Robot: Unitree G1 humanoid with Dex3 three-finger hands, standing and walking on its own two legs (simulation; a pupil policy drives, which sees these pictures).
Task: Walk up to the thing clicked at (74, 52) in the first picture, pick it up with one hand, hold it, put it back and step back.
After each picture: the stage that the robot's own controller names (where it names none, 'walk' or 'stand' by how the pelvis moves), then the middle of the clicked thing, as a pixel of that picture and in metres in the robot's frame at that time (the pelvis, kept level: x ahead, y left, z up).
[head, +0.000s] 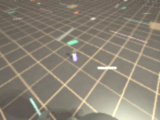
stand; (74, 55) +1.21 +0.34 -0.66
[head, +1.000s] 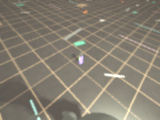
walk; (80, 58) +1.13 +0.14 -0.64
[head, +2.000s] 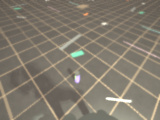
walk; (77, 76) +0.70 +0.17 -0.64
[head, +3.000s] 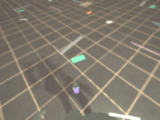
stand; (75, 87) +0.48 +0.21 -0.63
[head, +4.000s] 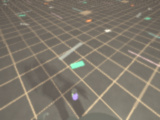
stand; (74, 94) +0.46 +0.19 -0.66
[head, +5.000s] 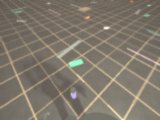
stand; (73, 93) +0.45 +0.20 -0.66
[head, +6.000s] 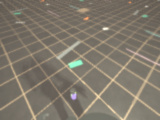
stand; (73, 94) +0.45 +0.20 -0.66
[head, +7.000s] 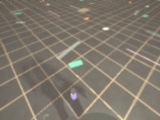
stand; (73, 93) +0.45 +0.20 -0.66
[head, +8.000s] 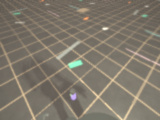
stand; (73, 94) +0.44 +0.20 -0.66
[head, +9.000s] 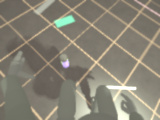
go down; (64, 61) +0.49 +0.24 -0.38
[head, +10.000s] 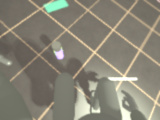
go down; (58, 51) +0.51 +0.28 -0.27
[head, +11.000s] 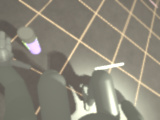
close in; (31, 43) +0.48 +0.33 -0.16
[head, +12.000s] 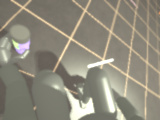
close; (21, 42) +0.46 +0.33 -0.15
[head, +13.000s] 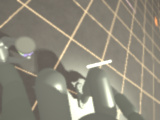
lift; (25, 48) +0.42 +0.32 -0.16
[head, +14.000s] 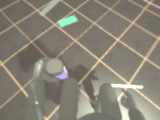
lift; (59, 71) +0.32 +0.21 +0.00
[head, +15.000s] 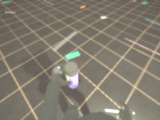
hold; (72, 76) +0.32 +0.13 +0.02
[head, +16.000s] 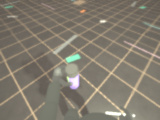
hold; (73, 78) +0.32 +0.13 +0.02
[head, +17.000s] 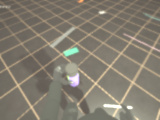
crouch; (73, 76) +0.33 +0.12 -0.01
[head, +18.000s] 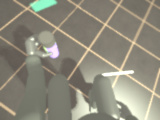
lower; (51, 47) +0.48 +0.23 -0.06
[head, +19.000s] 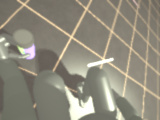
lower; (26, 47) +0.44 +0.30 -0.16
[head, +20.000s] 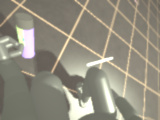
lower; (26, 38) +0.49 +0.31 -0.16
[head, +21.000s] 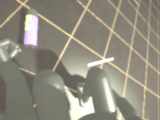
lower; (31, 28) +0.60 +0.32 -0.25
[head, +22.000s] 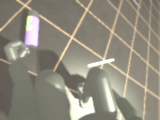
loosen; (32, 29) +0.60 +0.32 -0.25
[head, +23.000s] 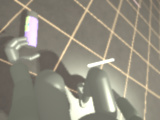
open; (31, 29) +0.60 +0.33 -0.26
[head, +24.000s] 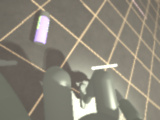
stand; (42, 28) +0.61 +0.32 -0.26
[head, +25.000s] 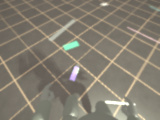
stand; (74, 72) +0.60 +0.18 -0.60
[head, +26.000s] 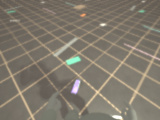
stand; (76, 85) +0.59 +0.17 -0.69
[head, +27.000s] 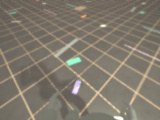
stand; (76, 86) +0.59 +0.17 -0.69
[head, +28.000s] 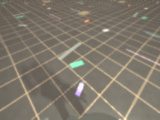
stand; (80, 88) +0.61 +0.14 -0.74
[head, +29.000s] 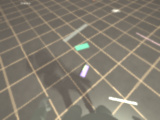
walk; (84, 70) +0.72 +0.09 -0.71
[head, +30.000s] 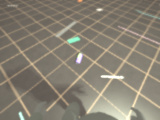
walk; (79, 57) +1.02 +0.20 -0.72
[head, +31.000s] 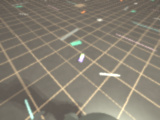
stand; (81, 57) +1.23 +0.18 -0.73
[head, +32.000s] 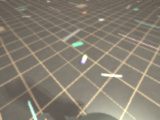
stand; (84, 59) +1.21 +0.14 -0.75
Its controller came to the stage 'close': yes
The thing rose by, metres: 0.66
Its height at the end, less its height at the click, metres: -0.09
